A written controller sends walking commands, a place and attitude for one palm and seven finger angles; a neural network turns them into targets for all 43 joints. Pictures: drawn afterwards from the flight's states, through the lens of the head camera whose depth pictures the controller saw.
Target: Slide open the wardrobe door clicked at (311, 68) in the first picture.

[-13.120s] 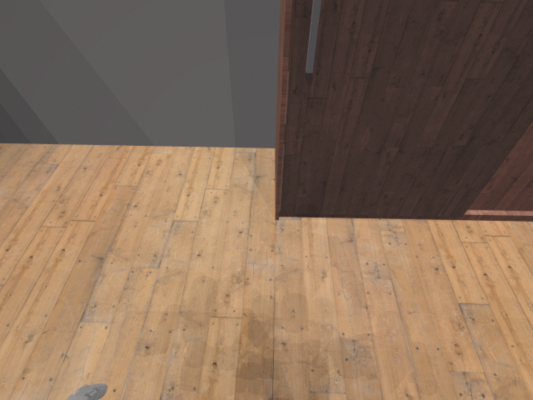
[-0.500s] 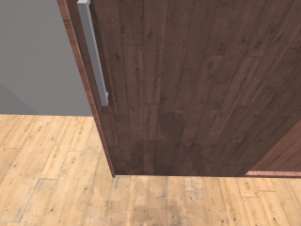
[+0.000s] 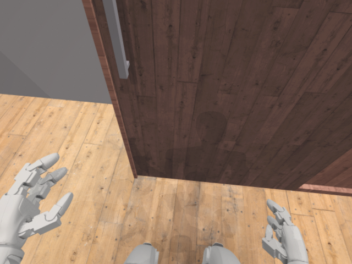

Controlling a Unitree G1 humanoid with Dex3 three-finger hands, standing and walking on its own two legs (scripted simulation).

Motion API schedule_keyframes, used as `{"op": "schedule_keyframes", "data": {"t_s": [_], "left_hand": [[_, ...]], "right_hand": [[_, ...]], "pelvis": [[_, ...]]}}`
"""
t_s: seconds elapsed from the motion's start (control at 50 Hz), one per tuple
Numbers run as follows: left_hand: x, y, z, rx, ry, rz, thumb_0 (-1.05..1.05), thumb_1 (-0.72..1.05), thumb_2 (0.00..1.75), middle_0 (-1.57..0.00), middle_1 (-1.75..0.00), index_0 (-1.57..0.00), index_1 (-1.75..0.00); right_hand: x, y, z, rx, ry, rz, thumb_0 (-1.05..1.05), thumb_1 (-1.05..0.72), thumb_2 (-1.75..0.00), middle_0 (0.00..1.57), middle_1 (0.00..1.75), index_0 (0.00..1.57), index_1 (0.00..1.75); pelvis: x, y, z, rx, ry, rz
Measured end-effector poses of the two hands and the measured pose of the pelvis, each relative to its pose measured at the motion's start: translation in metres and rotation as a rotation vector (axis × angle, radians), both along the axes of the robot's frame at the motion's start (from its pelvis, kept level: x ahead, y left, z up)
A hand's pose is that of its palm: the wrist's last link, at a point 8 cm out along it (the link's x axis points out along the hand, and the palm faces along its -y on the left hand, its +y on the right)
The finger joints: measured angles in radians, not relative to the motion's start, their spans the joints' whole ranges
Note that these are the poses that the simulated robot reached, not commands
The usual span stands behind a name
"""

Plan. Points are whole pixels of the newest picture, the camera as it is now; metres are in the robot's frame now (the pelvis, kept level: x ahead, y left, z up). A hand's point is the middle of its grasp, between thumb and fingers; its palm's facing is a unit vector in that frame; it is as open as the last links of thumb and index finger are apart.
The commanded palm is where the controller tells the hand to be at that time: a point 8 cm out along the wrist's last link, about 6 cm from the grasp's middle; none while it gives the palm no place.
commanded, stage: raise the hand with hooked fingers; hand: left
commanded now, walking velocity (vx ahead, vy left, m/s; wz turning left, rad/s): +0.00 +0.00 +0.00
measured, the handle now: (113, 7) +0.56 +0.21 +0.26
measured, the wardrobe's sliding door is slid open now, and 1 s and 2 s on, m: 0.00 0.00 0.00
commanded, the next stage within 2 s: move the hooked fingers beside the handle in 1.58 s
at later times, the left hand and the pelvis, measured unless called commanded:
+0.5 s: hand (36, 155) +0.25 +0.28 +0.15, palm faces +0.13 -0.99 -0.07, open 12.2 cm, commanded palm +0.22 +0.32 +0.17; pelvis +0.03 +0.01 +0.05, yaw +0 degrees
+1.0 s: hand (10, 90) +0.31 +0.30 +0.24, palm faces +0.14 -0.99 -0.05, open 13.9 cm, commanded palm +0.27 +0.34 +0.25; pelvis +0.04 +0.02 +0.08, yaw +0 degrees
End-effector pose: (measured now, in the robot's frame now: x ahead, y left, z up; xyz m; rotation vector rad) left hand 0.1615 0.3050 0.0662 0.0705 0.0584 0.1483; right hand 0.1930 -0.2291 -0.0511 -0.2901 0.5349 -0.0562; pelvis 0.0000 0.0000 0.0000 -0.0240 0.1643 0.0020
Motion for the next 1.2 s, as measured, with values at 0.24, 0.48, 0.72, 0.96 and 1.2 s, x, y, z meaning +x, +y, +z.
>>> {"op": "schedule_keyframes", "data": {"t_s": [0.24, 0.48, 0.72, 0.96, 1.2], "left_hand": [[0.046, 0.014, 0.054, 0.013, 0.002, -0.049, 0.0, 0.21, 0.61, -0.25, -0.74, -0.25, -0.74], [0.063, 0.022, 0.081, 0.001, -0.04, -0.023, 0.0, -0.07, 0.49, -0.27, -0.92, -0.27, -0.92], [0.09, 0.037, 0.127, -0.001, -0.082, -0.017, -0.01, -0.35, 0.37, -0.29, -1.1, -0.29, -1.1], [0.114, 0.043, 0.17, -0.007, -0.1, -0.014, -0.01, -0.49, 0.31, -0.3, -1.19, -0.3, -1.19], [0.131, 0.039, 0.198, -0.022, -0.098, -0.023, -0.02, -0.5, 0.3, -0.3, -1.2, -0.3, -1.2]], "right_hand": [[-0.032, -0.003, 0.016, 0.022, 0.07, -0.088, 0.01, -0.9, -0.9, 0.2, 0.3, 0.21, 0.3], [-0.017, -0.012, 0.044, -0.037, 0.047, -0.113, 0.01, -0.9, -0.9, 0.2, 0.3, 0.21, 0.3], [0.024, 0.026, 0.063, 0.018, -0.012, -0.044, 0.01, -0.9, -0.9, 0.2, 0.3, 0.21, 0.3], [0.034, 0.038, 0.07, 0.051, 0.006, -0.029, 0.01, -0.9, -0.9, 0.2, 0.3, 0.21, 0.3], [0.019, 0.019, 0.07, 0.051, 0.04, -0.085, 0.01, -0.9, -0.9, 0.2, 0.3, 0.21, 0.3]], "pelvis": [[0.007, 0.001, 0.032, 0.002, -0.042, -0.001], [0.025, 0.012, 0.051, -0.001, -0.1, -0.004], [0.037, 0.019, 0.067, -0.003, -0.161, 0.005], [0.038, 0.021, 0.077, 0.002, -0.199, 0.002], [0.032, 0.016, 0.08, 0.009, -0.215, -0.011]]}}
